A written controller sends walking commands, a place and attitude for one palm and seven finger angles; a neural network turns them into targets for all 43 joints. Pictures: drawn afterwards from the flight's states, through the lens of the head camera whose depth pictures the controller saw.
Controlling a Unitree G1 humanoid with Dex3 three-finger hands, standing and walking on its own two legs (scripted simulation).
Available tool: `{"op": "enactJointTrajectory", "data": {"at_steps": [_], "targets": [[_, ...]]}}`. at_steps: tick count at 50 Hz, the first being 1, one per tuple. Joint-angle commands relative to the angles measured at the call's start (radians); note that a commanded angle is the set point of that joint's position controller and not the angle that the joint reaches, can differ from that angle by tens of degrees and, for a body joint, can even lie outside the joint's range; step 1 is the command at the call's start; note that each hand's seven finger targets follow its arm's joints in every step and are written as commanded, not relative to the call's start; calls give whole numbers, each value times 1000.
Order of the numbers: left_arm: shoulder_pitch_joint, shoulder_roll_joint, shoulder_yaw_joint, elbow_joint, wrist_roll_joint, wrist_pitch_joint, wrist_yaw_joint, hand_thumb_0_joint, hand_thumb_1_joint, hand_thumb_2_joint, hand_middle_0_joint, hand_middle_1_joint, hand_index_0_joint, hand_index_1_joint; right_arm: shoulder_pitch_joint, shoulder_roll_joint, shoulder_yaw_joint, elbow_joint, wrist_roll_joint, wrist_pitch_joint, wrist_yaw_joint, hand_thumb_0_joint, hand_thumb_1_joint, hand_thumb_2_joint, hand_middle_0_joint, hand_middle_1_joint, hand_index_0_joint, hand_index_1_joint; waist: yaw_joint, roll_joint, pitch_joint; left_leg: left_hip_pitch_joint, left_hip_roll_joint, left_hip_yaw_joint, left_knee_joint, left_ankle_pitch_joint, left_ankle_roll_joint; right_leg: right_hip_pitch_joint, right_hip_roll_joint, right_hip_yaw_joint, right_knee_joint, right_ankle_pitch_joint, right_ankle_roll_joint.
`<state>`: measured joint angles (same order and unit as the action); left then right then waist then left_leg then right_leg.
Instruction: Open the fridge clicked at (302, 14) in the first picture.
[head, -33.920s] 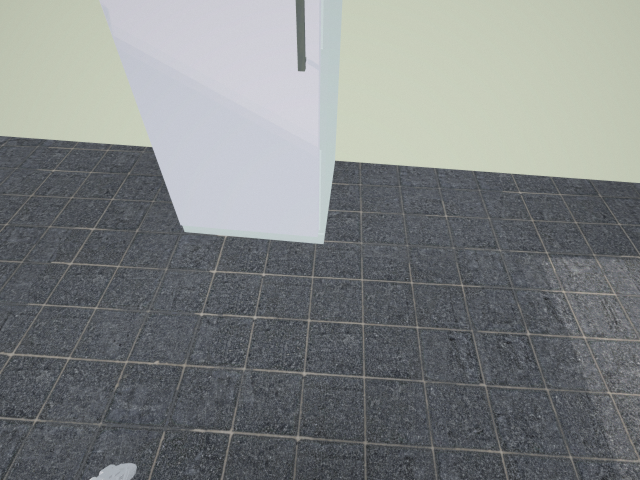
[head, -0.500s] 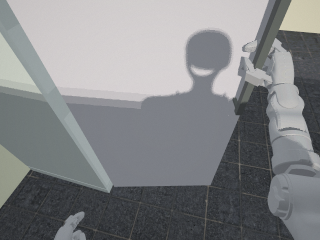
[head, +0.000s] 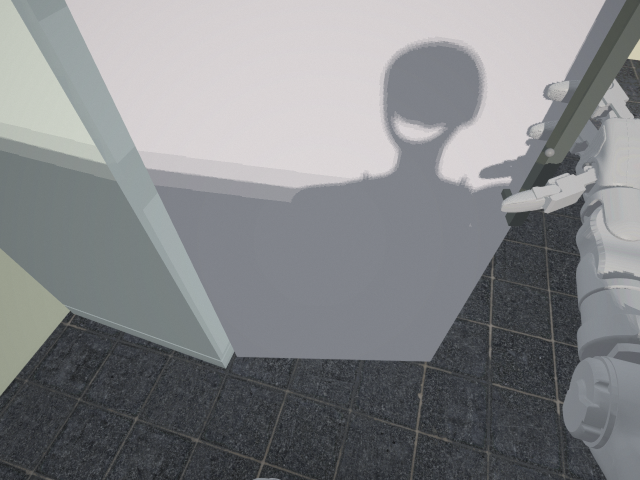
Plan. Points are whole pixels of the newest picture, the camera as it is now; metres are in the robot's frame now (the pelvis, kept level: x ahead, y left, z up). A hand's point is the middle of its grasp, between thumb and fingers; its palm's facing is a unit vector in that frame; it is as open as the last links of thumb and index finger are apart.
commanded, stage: slip the hand off the handle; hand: right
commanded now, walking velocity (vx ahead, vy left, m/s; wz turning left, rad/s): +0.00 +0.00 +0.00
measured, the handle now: (586, 73) +0.51 -0.20 +0.26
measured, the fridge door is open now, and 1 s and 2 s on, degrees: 73 72 72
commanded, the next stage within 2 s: draw the hand back to the body in 1.38 s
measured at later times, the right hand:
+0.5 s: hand (607, 159) +0.47 -0.25 +0.18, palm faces +0.11 +0.99 -0.13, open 14.7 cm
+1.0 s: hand (625, 189) +0.44 -0.26 +0.17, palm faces +0.11 +0.99 -0.12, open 14.6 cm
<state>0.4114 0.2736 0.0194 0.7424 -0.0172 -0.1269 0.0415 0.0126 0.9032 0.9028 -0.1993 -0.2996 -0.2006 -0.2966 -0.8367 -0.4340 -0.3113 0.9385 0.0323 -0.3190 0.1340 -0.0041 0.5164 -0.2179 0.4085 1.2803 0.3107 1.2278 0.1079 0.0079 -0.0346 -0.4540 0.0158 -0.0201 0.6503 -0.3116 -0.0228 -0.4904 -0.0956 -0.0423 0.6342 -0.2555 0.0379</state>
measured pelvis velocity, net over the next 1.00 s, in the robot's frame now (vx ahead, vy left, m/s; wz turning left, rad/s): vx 0.03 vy -0.02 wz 0.00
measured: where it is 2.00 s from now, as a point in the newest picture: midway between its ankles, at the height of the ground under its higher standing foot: outside the picture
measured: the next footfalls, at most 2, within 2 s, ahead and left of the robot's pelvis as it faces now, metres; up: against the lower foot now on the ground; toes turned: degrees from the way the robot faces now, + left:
none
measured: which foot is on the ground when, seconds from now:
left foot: down 0.00-1.00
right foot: down 0.00-1.00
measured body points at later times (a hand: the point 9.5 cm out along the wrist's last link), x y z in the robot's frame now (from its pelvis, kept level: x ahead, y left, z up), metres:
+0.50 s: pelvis +0.02 -0.02 +0.00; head +0.06 -0.04 +0.45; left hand +0.11 +0.24 -0.11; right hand +0.46 -0.30 +0.19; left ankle +0.01 +0.13 -0.72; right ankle +0.03 -0.15 -0.72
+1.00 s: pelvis +0.03 -0.02 +0.00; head +0.05 -0.02 +0.45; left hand +0.09 +0.25 -0.11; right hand +0.42 -0.31 +0.18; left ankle +0.01 +0.13 -0.72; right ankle +0.03 -0.15 -0.72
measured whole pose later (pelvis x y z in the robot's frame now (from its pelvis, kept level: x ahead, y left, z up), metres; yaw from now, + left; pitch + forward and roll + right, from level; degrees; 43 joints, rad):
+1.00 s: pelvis +0.03 -0.02 +0.00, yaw +0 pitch +7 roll +1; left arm 0.39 0.26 0.00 0.63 -0.03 -0.04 0.05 0.01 0.90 0.90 -0.20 -0.30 -0.20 -0.30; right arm -0.53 -0.46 -0.40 0.63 0.13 -0.22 0.26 -0.01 0.55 -0.20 0.26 1.15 0.26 1.16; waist 0.07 -0.01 -0.09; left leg -0.42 0.03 -0.02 0.65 -0.36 -0.05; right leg -0.49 -0.09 -0.04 0.70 -0.33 0.03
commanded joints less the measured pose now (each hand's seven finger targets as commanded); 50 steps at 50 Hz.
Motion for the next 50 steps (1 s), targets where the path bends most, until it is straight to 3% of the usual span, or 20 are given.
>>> {"op": "enactJointTrajectory", "data": {"at_steps": [1, 4, 5, 6, 10, 14, 15, 18, 20, 22, 23, 25, 26, 30, 31, 34, 39, 42, 45, 50], "targets": [[-4, 142, 58, -123, -3, -35, 11, 0, 900, 900, -200, -300, -200, -300, -448, -240, -38, -276, 26, -35, -26, 0, 550, -200, 250, 1150, 250, 1150, -44, -17, -360, 116, -34, 23, -111, 262, 26, 208, 88, -26, -50, 158, -70], [-9, 139, 56, -138, -2, -34, 13, 0, 900, 900, -200, -300, -200, -300, -416, -239, -47, -339, 38, -28, -31, 0, 550, -200, 250, 1150, 250, 1150, -51, -21, -369, 139, -37, 32, -102, 329, 27, 224, 93, -29, -43, 220, -74], [2, 138, 56, -113, 0, -29, 10, 0, 900, 900, -200, -300, -200, -300, -425, -203, -14, -257, 23, -19, -33, 0, 550, -200, 250, 1150, 250, 1150, -21, 10, -319, 92, -35, 34, -105, 317, 21, 206, 89, -26, -39, 197, -69], [8, 141, 56, -119, 0, -26, 6, 0, 900, 900, -200, -300, -200, -300, -403, -198, -22, -241, 28, -17, -34, 0, 550, -200, 250, 1150, 250, 1150, -31, 30, -301, 79, -34, 35, -106, 295, 18, 190, 87, -24, -39, 173, -68], [-4, 141, 53, -138, 2, -9, 9, 0, 900, 900, -200, -300, -200, -300, -420, -296, -81, -309, 10, -37, -24, 0, 550, -200, 250, 1150, 250, 1150, -50, -25, -389, 124, -31, 28, -81, 343, 25, 219, 89, -21, -28, 230, -68], [-15, 133, 48, -157, -4, -3, 13, 0, 900, 900, -200, -300, -200, -300, -438, -212, -6, -340, 31, -44, 12, 0, 550, -200, 250, 1150, 250, 1150, -28, -56, -383, 83, -40, 43, -74, 349, 30, 264, 86, -10, -13, 264, -67], [-12, 140, 51, -146, -3, 0, 14, 0, 900, 900, -200, -300, -200, -300, -450, -254, -41, -322, 30, -42, 17, 0, 550, -200, 250, 1150, 250, 1150, -27, -53, -387, 66, -39, 41, -78, 339, 28, 274, 81, -5, -11, 256, -63], [-16, 139, 44, -145, -8, 8, 18, 0, 900, 900, -200, -300, -200, -300, -454, -216, -4, -274, 44, -27, 48, 0, 550, -200, 250, 1150, 250, 1150, -15, -55, -342, 27, -40, 49, -79, 304, 30, 264, 78, 6, -9, 237, -59], [-5, 148, 43, -142, -3, 12, 22, 0, 900, 900, -200, -300, -200, -300, -461, -279, -51, -273, 44, -28, 57, 0, 550, -200, 250, 1150, 250, 1150, -25, -61, -374, 35, -39, 50, -68, 316, 33, 268, 77, 15, -3, 261, -57], [-9, 140, 42, -149, -5, 13, 18, 0, 900, 900, -200, -300, -200, -300, -482, -215, 5, -294, 48, -30, 71, 0, 550, -200, 250, 1150, 250, 1150, -15, -104, -380, 1, -41, 57, -61, 307, 35, 301, 75, 24, 4, 284, -52], [-7, 141, 43, -150, -2, 15, 17, 0, 900, 900, -200, -300, -200, -300, -472, -225, -5, -297, 48, -29, 74, 0, 550, -200, 250, 1150, 250, 1150, -20, -133, -390, -14, -42, 60, -58, 294, 37, 316, 73, 30, 7, 288, -48], [6, 151, 40, -143, 0, 20, 19, 0, 900, 900, -200, -300, -200, -300, -463, -280, -50, -258, 52, -28, 76, 0, 550, -200, 250, 1150, 250, 1150, -19, -73, -376, -10, -44, 61, -58, 286, 36, 284, 71, 37, 11, 273, -51], [0, 146, 38, -148, -2, 23, 19, 0, 900, 900, -200, -300, -200, -300, -448, -242, -21, -232, 57, -21, 83, 0, 550, -200, 250, 1150, 250, 1150, -15, -68, -352, -15, -43, 62, -56, 282, 36, 270, 71, 34, 8, 265, -52], [13, 154, 37, -155, 4, 30, 20, 0, 900, 900, -200, -300, -200, -300, -481, -328, -76, -273, 46, -34, 92, 0, 550, -200, 250, 1150, 250, 1150, -29, -118, -413, -8, -44, 61, -40, 291, 39, 283, 71, 41, 17, 292, -47], [13, 149, 35, -155, 3, 33, 19, 0, 900, 900, -200, -300, -200, -300, -458, -291, -51, -244, 48, -29, 95, 0, 550, -200, 250, 1150, 250, 1150, -23, -113, -390, -25, -45, 66, -39, 280, 40, 280, 70, 44, 19, 289, -47], [23, 157, 33, -157, 4, 37, 28, 0, 900, 900, -200, -300, -200, -300, -486, -341, -79, -224, 56, -37, 105, 0, 550, -200, 250, 1150, 250, 1150, -12, -78, -355, -24, -48, 65, -46, 255, 37, 232, 72, 40, 23, 246, -55], [17, 152, 43, -197, 3, 37, 18, 0, 900, 900, -200, -300, -200, -300, -303, -315, -99, -356, 88, -37, 124, 0, 550, -200, 250, 1150, 250, 1150, -65, -125, -469, 35, -57, 69, -23, 319, 44, 295, 69, 36, 30, 346, -49], [-10, 148, 43, -217, -6, 42, 9, 0, 900, 900, -200, -300, -200, -300, -184, -277, -92, -430, 109, -4, 127, 0, 550, -200, 250, 1150, 250, 1150, -81, -92, -417, 61, -56, 71, -32, 332, 39, 267, 66, 26, 11, 327, -49], [-35, 149, 38, -232, -8, 41, 15, 0, 900, 900, -200, -300, -200, -300, -130, -362, -177, -521, 122, 25, 113, 0, 550, -200, 250, 1150, 250, 1150, -100, -70, -381, 124, -52, 62, -43, 349, 35, 206, 74, 9, -6, 276, -59], [-82, 133, 33, -249, -12, 27, 30, 0, 900, 900, -200, -300, -200, -300, -93, -326, -155, -653, 136, 40, 114, 0, 550, -200, 250, 1150, 250, 1150, -92, -105, -353, 118, -53, 57, -57, 310, 32, 229, 79, 5, -15, 229, -61]]}}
